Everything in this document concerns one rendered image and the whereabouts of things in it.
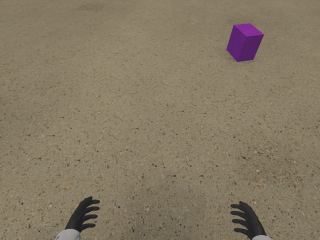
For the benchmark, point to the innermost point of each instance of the right robot hand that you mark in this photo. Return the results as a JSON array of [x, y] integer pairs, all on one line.
[[252, 223]]

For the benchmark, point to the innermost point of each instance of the robot left forearm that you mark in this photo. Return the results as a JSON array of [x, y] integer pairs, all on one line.
[[69, 234]]

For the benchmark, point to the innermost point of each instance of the left robot hand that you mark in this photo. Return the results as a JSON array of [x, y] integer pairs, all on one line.
[[78, 217]]

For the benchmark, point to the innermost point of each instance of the carton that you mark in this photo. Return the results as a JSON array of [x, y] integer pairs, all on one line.
[[244, 42]]

